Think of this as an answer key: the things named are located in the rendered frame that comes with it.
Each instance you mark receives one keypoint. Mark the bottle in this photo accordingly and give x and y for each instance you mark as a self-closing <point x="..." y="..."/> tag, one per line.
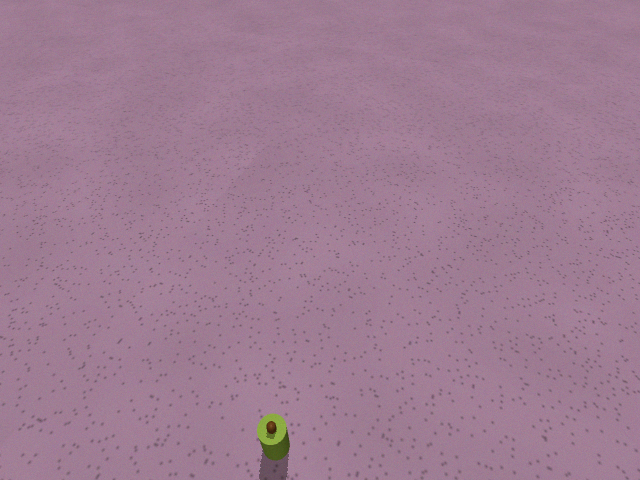
<point x="273" y="435"/>

